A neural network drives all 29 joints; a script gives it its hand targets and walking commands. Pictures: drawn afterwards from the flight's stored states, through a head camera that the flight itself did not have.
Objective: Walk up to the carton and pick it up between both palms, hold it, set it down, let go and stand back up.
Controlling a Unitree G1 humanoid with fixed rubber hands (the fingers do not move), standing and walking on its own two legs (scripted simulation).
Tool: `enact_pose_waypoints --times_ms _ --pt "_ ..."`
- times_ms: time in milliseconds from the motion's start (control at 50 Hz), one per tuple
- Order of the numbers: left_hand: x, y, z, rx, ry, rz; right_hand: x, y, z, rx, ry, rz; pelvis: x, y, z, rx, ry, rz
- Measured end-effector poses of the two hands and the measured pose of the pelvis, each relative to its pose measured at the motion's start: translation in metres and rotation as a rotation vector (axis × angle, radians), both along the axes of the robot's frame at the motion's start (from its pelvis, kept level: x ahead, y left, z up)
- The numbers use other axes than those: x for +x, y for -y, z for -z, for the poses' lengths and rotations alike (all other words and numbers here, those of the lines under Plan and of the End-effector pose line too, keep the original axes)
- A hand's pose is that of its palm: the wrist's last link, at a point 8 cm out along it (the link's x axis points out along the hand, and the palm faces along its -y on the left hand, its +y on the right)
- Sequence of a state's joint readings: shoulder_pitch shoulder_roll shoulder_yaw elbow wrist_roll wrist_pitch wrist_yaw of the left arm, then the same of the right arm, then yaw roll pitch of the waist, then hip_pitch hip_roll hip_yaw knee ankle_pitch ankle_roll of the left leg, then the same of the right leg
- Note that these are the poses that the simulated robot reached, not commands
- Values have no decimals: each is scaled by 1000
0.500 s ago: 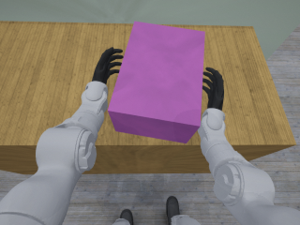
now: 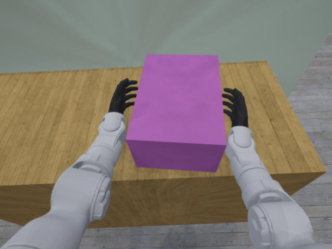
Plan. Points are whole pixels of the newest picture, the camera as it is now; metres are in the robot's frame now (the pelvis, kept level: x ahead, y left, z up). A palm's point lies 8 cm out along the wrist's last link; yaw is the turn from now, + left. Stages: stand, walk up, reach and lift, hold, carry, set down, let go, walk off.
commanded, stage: reach and lift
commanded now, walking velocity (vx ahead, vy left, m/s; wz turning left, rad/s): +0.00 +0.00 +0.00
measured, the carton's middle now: (178, 109) +0.47 -0.05 +0.04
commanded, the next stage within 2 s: hold in 1.80 s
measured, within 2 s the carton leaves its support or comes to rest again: neither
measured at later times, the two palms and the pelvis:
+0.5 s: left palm (104, 105) +0.40 +0.12 +0.15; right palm (243, 108) +0.37 -0.18 +0.14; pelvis -0.01 +0.00 +0.02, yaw +1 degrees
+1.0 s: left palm (94, 121) +0.36 +0.13 +0.16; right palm (242, 114) +0.35 -0.17 +0.14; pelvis -0.02 -0.01 +0.02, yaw +2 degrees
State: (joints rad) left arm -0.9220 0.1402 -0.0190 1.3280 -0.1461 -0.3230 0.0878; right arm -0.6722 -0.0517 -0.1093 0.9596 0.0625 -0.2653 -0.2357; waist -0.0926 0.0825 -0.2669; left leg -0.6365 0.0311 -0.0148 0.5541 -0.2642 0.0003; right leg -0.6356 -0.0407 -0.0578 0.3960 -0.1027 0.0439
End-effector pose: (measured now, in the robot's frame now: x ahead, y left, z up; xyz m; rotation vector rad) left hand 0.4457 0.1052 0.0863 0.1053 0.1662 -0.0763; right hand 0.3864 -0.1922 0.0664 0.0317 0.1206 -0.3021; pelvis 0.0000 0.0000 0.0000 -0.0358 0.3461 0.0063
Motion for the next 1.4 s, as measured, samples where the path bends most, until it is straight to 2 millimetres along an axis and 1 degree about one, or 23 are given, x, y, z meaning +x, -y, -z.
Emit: enact_pose_waypoints --times_ms 160,240,340,440,500,600,680,740,860,900,960,1020,1120,1240,1300,1400 --pt "-3 -10 -45 -23 26 -19 3 -8 -53 -1 25 -17 -1 -7 -8 13 137 -1" --pt "-10 -17 -59 -41 17 -42 2 -14 -67 12 7 -30 -1 -10 -12 15 216 3" --pt "-25 -22 -62 -51 0 -82 -4 -19 -67 11 -38 -56 -1 -9 -15 12 292 -1" --pt "-38 -19 -61 -62 -8 -93 -12 -16 -66 -10 -58 -73 -3 -4 -17 13 330 -12" --pt "-41 -14 -63 -72 -5 -95 -16 -11 -70 -21 -55 -75 -5 0 -17 16 338 -12" --pt "-44 -6 -73 -90 15 -100 -17 -2 -82 -40 -36 -79 -9 6 -18 20 345 -5" --pt "-48 -4 -79 -92 21 -110 -17 0 -86 -43 -34 -91 -11 10 -18 24 359 0" --pt "-54 -6 -78 -84 10 -125 -19 -2 -82 -40 -48 -108 -12 11 -18 25 372 1" --pt "-74 -18 -66 -77 -15 -166 -27 -13 -68 -30 -73 -149 -12 13 -18 24 390 -12" --pt "-80 -22 -63 -83 -14 -175 -31 -17 -66 -28 -72 -158 -13 14 -18 24 390 -19" --pt "-87 -26 -65 -93 -2 -184 -35 -21 -70 -29 -60 -164 -15 14 -17 24 388 -26" --pt "-88 -28 -72 -100 13 -187 -35 -23 -79 -36 -45 -166 -17 14 -17 27 382 -27" --pt "-80 -27 -80 -90 0 -184 -28 -21 -88 -50 -57 -159 -19 15 -17 32 382 -27" --pt "-71 -22 -86 -79 5 -170 -22 -16 -95 -57 -53 -147 -14 13 -17 28 385 -24" --pt "-71 -21 -87 -79 16 -171 -22 -15 -97 -58 -42 -150 -9 13 -17 23 396 -21" --pt "-78 -22 -86 -82 28 -182 -25 -16 -97 -57 -30 -161 -1 12 -17 17 422 -25"
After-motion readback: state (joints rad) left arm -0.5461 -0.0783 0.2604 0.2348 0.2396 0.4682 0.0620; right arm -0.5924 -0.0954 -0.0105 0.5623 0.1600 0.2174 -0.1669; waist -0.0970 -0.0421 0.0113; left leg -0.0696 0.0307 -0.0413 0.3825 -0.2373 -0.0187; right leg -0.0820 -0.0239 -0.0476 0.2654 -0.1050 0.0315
